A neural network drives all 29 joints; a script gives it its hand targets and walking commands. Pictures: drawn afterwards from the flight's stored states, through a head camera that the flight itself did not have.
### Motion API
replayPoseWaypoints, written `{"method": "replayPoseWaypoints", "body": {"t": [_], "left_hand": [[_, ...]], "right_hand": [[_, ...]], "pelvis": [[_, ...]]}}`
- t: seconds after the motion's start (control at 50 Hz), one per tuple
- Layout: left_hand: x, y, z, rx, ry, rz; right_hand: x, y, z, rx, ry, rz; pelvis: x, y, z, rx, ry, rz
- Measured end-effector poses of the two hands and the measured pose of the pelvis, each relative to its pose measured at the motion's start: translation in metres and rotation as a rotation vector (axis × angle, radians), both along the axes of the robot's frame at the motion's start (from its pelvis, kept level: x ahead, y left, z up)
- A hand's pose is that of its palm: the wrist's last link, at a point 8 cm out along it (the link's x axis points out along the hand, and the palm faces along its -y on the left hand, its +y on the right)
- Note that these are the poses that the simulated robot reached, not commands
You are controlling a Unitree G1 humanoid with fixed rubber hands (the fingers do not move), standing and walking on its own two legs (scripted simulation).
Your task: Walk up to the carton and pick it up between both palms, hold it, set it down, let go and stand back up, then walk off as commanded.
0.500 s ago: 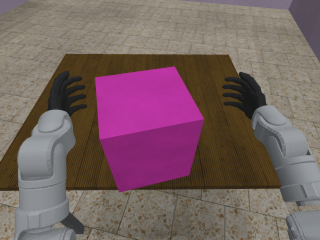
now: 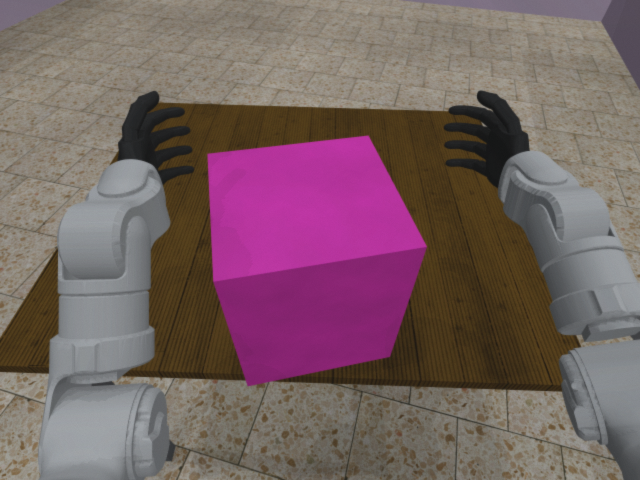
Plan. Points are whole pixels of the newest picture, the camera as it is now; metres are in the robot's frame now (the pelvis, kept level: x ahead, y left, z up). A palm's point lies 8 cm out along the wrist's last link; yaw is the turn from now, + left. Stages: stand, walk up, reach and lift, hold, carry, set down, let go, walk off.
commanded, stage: reach and lift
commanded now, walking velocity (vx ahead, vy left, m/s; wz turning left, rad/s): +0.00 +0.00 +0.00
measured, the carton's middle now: (306, 264) +0.40 +0.05 +0.05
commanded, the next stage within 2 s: none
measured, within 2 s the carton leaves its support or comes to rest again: neither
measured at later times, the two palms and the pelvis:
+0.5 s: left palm (139, 237) +0.37 +0.24 +0.13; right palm (469, 191) +0.45 -0.15 +0.15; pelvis +0.01 +0.00 +0.00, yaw +0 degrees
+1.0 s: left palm (177, 252) +0.38 +0.21 +0.09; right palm (450, 213) +0.45 -0.14 +0.11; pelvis +0.02 +0.00 +0.00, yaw +0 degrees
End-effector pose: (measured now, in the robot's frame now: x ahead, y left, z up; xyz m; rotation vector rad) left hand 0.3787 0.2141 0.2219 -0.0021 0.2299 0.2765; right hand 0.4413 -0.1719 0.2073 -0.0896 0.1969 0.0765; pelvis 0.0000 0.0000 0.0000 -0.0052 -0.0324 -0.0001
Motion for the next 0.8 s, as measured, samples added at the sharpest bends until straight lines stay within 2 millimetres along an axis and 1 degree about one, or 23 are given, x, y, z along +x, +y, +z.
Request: {"method": "replayPoseWaypoints", "body": {"t": [0.04, 0.1, 0.18, 0.28, 0.34, 0.4, 0.46, 0.54, 0.68, 0.74, 0.8], "left_hand": [[0.002, 0.001, -0.001, -0.002, 0.003, 0.002], [0.004, 0.005, -0.011, -0.007, 0.027, 0.010], [0.001, 0.011, -0.030, -0.008, 0.055, 0.024], [-0.008, 0.019, -0.059, -0.010, 0.096, 0.039], [-0.013, 0.024, -0.073, -0.011, 0.105, 0.046], [-0.017, 0.027, -0.080, -0.009, 0.094, 0.053], [-0.016, 0.029, -0.085, -0.009, 0.079, 0.056], [-0.010, 0.028, -0.094, -0.007, 0.069, 0.046], [-0.002, 0.018, -0.117, -0.028, 0.071, 0.027], [0.000, 0.014, -0.124, -0.037, 0.063, 0.025], [0.000, 0.011, -0.128, -0.042, 0.058, 0.024]], "right_hand": [[0.002, 0.000, -0.001, 0.000, 0.007, -0.004], [0.005, -0.001, -0.010, -0.004, 0.035, -0.014], [0.008, 0.002, -0.020, 0.005, 0.060, -0.015], [0.011, 0.012, -0.024, 0.028, 0.041, 0.004], [0.012, 0.016, -0.029, 0.042, 0.044, 0.007], [0.012, 0.019, -0.038, 0.066, 0.057, 0.003], [0.011, 0.020, -0.050, 0.094, 0.077, -0.010], [0.009, 0.021, -0.067, 0.123, 0.100, -0.026], [0.006, 0.022, -0.096, 0.117, 0.114, -0.037], [0.008, 0.023, -0.101, 0.122, 0.102, -0.034], [0.010, 0.025, -0.100, 0.130, 0.082, -0.027]], "pelvis": [[0.001, 0.001, 0.000, -0.001, 0.003, 0.000], [0.003, 0.001, 0.000, -0.002, 0.006, 0.000], [0.004, 0.002, 0.000, -0.002, 0.010, 0.000], [0.006, 0.002, 0.001, -0.003, 0.014, 0.000], [0.007, 0.002, 0.001, -0.004, 0.015, 0.000], [0.007, 0.002, 0.001, -0.004, 0.017, 0.000], [0.008, 0.003, 0.001, -0.005, 0.018, 0.000], [0.009, 0.003, 0.001, -0.005, 0.021, -0.001], [0.013, 0.002, 0.001, -0.008, 0.033, -0.002], [0.015, 0.001, 0.001, -0.008, 0.042, -0.003], [0.017, 0.000, 0.001, -0.009, 0.047, -0.004]]}}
